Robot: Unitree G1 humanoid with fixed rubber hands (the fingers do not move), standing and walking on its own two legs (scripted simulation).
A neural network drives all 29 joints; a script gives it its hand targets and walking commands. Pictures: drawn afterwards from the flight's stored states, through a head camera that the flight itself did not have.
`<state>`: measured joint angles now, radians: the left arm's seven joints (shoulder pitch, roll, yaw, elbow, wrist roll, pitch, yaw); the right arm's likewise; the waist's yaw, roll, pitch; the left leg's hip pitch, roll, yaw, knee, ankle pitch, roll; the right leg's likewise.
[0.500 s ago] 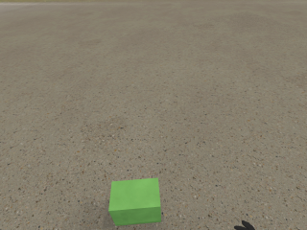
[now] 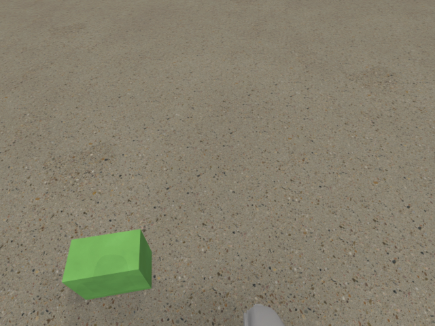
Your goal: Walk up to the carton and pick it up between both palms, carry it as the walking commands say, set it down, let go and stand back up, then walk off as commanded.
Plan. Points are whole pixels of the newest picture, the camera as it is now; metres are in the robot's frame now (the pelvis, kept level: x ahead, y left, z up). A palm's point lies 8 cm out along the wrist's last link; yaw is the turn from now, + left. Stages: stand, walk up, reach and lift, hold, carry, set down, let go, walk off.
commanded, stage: walk off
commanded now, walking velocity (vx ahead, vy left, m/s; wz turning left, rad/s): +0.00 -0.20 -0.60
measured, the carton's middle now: (112, 264) +0.43 +0.48 -0.61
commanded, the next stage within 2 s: stand in 1.36 s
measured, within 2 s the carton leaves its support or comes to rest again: neither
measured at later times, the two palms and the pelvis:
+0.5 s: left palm out of the picture +0.12 -0.12 -0.08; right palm out of the picture -0.09 -0.63 -0.13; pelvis -0.03 -0.35 +0.01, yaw -18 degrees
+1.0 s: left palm out of the picture +0.10 -0.56 -0.08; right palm out of the picture -0.15 -1.02 -0.15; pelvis -0.09 -0.73 +0.00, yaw -32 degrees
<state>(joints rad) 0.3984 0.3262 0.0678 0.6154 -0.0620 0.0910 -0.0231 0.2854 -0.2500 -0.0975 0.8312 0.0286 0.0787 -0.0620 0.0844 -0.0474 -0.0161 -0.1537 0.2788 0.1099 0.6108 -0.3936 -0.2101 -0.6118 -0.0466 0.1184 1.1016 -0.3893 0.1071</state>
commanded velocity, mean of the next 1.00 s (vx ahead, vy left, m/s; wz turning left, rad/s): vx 0.00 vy -0.20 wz -0.60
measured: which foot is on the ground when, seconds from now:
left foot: down 0.00-0.00, up 0.02-0.24, down 0.26-0.46, up 0.48-0.68, down 0.70-0.88, up 0.90-1.00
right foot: down 0.00-0.20, up 0.22-0.40, down 0.42-0.64, up 0.66-0.86, down 0.88-1.00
